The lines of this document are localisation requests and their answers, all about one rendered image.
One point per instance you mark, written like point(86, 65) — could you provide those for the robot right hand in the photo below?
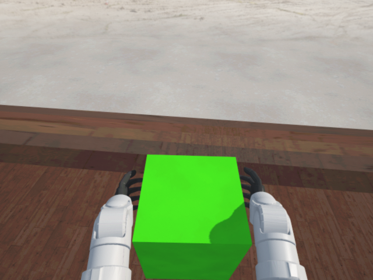
point(255, 184)

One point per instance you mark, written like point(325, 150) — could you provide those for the robot right forearm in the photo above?
point(274, 240)

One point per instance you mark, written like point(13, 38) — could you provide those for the robot left hand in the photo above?
point(124, 185)

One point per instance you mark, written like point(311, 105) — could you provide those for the carton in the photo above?
point(191, 221)

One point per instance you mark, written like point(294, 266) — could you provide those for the robot left forearm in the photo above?
point(111, 241)

